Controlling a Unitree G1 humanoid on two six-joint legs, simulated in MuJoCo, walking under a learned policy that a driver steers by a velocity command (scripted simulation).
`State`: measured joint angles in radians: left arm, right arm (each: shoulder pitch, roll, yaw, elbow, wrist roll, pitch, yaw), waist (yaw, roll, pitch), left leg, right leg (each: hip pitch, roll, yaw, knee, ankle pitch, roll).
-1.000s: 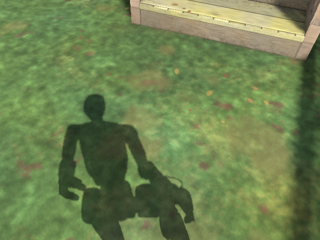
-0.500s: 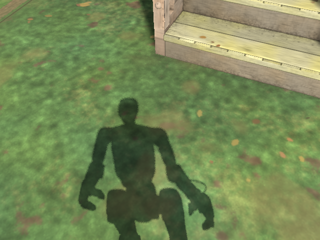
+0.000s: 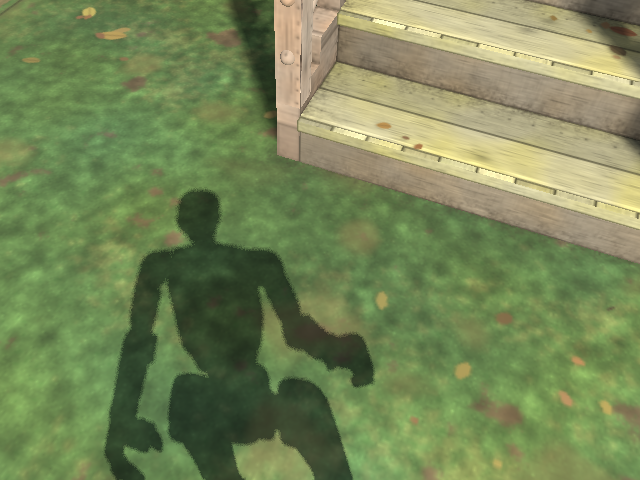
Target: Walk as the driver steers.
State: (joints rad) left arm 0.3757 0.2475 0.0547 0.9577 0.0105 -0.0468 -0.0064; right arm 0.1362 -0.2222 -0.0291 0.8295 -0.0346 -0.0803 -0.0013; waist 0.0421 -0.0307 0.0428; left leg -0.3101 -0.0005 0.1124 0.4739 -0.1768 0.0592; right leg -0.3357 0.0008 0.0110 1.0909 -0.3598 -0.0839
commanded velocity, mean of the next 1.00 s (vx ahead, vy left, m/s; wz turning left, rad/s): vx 0.21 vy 0.00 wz -0.50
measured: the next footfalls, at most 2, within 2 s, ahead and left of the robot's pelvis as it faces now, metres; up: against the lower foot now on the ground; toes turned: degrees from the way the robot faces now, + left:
right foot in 0.40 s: +0.32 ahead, -0.12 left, +0.00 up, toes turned -17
left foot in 0.98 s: +0.35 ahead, +0.06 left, +0.00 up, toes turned -33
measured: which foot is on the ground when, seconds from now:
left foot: down 0.00-0.40, up 0.42-0.96, down 0.98-1.00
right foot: up 0.00-0.38, down 0.40-0.98, up 1.00-1.00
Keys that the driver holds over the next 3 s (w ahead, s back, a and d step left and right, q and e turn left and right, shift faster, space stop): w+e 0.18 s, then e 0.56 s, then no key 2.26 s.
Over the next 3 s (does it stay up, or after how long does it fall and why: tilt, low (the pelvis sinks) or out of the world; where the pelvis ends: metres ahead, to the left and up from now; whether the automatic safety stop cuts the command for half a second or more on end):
stays up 0.26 -0.02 0.01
